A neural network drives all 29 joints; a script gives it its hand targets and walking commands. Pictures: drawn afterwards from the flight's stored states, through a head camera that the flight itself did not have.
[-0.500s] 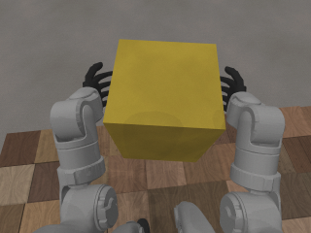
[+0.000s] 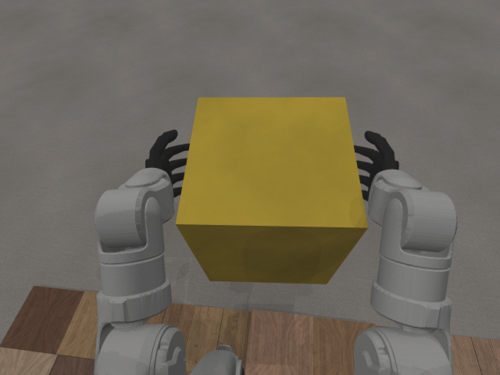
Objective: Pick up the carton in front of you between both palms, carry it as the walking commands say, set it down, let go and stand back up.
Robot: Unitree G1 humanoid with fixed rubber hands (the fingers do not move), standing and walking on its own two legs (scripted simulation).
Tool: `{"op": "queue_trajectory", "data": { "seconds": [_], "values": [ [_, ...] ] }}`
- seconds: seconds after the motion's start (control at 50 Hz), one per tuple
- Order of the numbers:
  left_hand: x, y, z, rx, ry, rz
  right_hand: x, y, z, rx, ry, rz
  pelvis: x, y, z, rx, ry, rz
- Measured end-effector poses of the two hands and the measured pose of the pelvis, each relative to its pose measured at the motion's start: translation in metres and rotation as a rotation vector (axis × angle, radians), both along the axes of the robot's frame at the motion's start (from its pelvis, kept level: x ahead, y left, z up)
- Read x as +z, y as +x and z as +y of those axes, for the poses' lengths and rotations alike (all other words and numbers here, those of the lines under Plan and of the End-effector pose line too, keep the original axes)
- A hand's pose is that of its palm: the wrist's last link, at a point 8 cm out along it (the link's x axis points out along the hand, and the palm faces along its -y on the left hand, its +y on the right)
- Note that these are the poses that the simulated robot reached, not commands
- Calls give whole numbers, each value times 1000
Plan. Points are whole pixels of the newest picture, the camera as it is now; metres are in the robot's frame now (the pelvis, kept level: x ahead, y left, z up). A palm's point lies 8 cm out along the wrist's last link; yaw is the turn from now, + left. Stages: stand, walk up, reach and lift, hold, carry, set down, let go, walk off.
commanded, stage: carry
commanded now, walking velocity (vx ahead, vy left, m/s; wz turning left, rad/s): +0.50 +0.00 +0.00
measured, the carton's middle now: (269, 200) +0.37 +0.03 +0.07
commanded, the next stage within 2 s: none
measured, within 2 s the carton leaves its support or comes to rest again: neither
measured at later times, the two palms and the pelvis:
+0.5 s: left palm (220, 81) +0.67 +0.17 +0.09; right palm (360, 93) +0.65 -0.13 +0.09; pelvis +0.30 +0.04 -0.01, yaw -1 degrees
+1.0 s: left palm (236, 44) +0.96 +0.18 +0.03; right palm (339, 46) +0.98 -0.12 +0.02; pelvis +0.62 +0.02 -0.07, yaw -1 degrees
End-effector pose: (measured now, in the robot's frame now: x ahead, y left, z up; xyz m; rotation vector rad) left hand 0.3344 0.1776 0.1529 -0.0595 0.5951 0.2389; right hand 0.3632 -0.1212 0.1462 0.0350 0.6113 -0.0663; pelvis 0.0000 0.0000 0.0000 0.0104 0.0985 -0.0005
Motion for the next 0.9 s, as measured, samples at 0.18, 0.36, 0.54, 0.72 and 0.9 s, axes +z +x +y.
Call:
{"op": "queue_trajectory", "data": {
  "seconds": [0.18, 0.36, 0.54, 0.72, 0.9],
  "values": [
    [-20, 163, 14, -130, -2, 72, -5, 135, 13, -43, -120, 69, -31, 121, 29, 1, -15, -20],
    [-57, 262, -4, -183, -22, 226, -50, 207, -5, -141, -69, 227, -10, 211, 47, -13, -37, 3],
    [-61, 367, -17, -160, -34, 112, -55, 316, -17, -155, -40, 111, -17, 328, 38, -6, -12, 2],
    [-96, 484, -23, -123, 48, 110, -98, 457, -24, -54, -46, 105, -70, 460, 15, -11, 1, -24],
    [-132, 557, -4, -57, 13, 205, -129, 549, -4, 0, -53, 199, -63, 555, 7, -10, 10, -11]
  ]
}}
